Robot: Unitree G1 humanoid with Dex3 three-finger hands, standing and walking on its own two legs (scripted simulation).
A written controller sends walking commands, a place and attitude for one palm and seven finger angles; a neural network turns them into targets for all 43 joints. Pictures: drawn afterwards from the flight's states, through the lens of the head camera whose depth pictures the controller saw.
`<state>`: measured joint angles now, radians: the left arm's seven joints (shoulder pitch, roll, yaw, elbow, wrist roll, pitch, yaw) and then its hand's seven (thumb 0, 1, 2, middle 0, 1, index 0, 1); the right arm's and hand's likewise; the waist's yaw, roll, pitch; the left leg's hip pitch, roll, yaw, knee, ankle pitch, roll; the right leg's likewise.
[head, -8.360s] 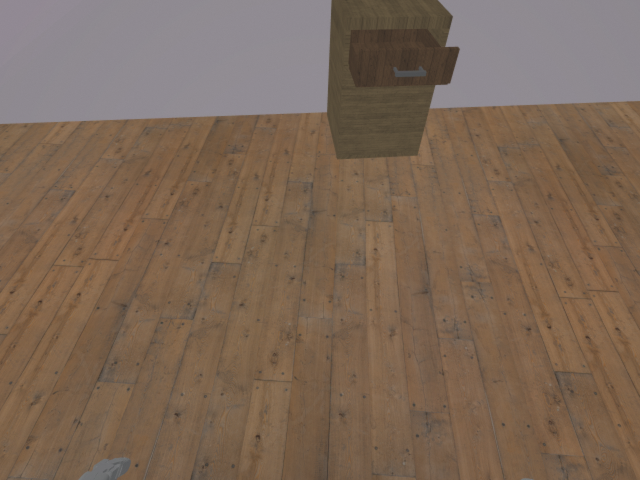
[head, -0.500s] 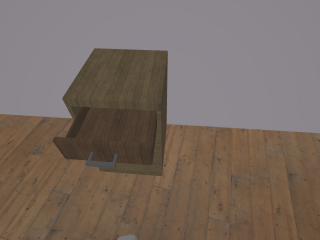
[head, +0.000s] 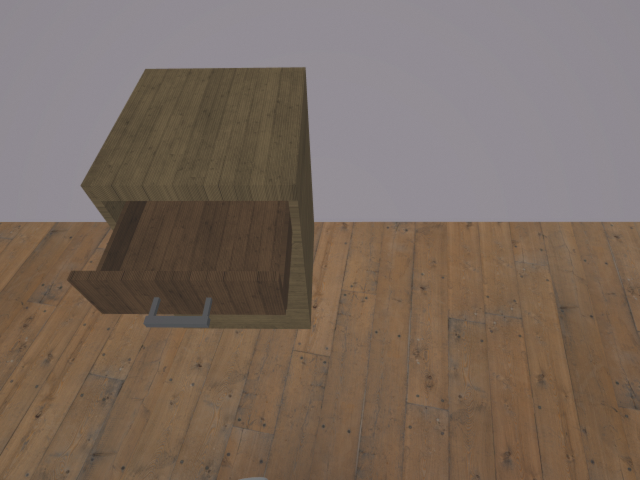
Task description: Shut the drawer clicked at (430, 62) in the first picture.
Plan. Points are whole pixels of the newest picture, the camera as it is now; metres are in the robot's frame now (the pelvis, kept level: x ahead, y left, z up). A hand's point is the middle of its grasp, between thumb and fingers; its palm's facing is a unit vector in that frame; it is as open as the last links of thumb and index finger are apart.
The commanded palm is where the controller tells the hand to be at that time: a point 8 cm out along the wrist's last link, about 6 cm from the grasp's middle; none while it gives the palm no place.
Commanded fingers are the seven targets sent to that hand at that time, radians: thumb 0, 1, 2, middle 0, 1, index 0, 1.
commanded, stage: come to a stop and stand still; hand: left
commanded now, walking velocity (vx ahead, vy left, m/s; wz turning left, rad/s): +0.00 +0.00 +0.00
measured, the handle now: (179, 312) +0.41 +0.31 -0.20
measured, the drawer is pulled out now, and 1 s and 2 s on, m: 0.19 0.19 0.19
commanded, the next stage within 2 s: look again from close up in 0.60 s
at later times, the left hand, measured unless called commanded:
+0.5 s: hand out of the picture -0.01 +0.12 -0.16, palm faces +0.10 -0.97 -0.22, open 7.2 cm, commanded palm none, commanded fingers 0.00 0.90 0.90 -0.20 -0.30 -0.20 -0.30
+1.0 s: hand out of the picture -0.05 +0.15 -0.17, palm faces +0.09 -0.98 -0.18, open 7.4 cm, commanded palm none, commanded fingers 0.00 0.90 0.90 -0.20 -0.30 -0.20 -0.30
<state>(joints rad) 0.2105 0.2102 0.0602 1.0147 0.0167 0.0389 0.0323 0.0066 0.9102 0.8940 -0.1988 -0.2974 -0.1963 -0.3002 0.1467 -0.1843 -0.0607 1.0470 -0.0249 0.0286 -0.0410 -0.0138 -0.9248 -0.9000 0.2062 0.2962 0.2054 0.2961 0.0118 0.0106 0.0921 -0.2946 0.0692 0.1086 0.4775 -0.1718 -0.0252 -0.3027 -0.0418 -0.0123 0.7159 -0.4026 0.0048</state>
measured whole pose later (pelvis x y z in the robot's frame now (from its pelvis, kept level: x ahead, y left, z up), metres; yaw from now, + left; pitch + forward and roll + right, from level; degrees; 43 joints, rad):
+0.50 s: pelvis -0.03 -0.06 +0.01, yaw +2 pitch -2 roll +0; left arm 0.23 0.16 0.02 1.11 0.00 0.01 0.03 0.00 0.94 0.89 -0.20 -0.30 -0.20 -0.30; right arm 0.32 -0.12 -0.01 1.16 -0.02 0.02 -0.03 0.00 -0.91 -0.90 0.20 0.30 0.20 0.30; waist 0.00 0.02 0.04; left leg -0.15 0.07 -0.01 0.41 -0.22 -0.07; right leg -0.17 0.05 -0.10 0.40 -0.20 -0.08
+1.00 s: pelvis -0.04 -0.01 +0.00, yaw +2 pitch -1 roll -1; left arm 0.32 0.13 0.01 1.10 0.01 -0.01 0.04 0.01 0.91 0.89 -0.20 -0.30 -0.20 -0.30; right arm 0.36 -0.13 0.00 1.07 -0.03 -0.02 -0.03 0.01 -0.92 -0.90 0.20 0.30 0.20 0.30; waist 0.00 0.02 -0.03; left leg -0.21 -0.01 0.04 0.52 -0.29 0.03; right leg -0.24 -0.01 -0.07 0.49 -0.23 -0.01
